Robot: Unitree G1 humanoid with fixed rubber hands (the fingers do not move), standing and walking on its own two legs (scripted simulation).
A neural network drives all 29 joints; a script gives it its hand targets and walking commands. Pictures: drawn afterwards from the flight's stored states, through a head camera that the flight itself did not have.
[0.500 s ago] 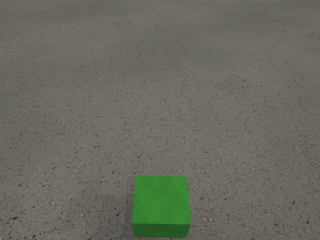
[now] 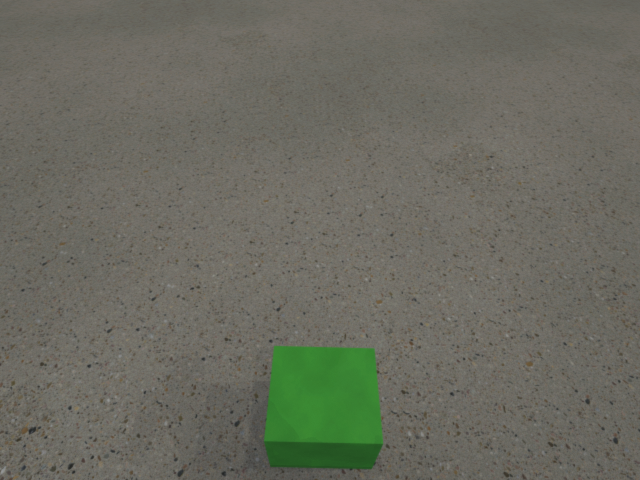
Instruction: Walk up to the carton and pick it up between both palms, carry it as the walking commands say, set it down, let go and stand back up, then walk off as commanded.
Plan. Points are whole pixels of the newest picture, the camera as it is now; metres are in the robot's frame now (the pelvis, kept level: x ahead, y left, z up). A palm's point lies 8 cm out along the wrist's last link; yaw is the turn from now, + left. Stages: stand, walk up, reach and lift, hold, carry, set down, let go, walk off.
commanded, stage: walk off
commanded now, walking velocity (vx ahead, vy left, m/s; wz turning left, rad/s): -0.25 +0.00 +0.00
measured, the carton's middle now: (322, 407) +0.47 -0.01 -0.67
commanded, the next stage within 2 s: stand in 0.84 s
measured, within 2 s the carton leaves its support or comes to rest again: neither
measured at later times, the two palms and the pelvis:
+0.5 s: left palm out of the picture -0.05 +0.25 -0.12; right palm out of the picture -0.03 -0.31 -0.15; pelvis -0.10 -0.02 -0.01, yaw -2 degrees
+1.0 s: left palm out of the picture -0.20 +0.29 -0.15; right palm out of the picture -0.17 -0.26 -0.11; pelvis -0.23 +0.01 -0.01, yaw -3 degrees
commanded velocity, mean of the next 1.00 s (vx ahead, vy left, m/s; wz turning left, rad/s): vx -0.20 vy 0.00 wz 0.00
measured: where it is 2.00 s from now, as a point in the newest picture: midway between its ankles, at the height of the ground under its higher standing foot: outside the picture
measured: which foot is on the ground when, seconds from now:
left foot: down 0.00-0.34, up 0.36-0.70, down 0.72-1.00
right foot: down 0.00-0.72, up 0.74-1.00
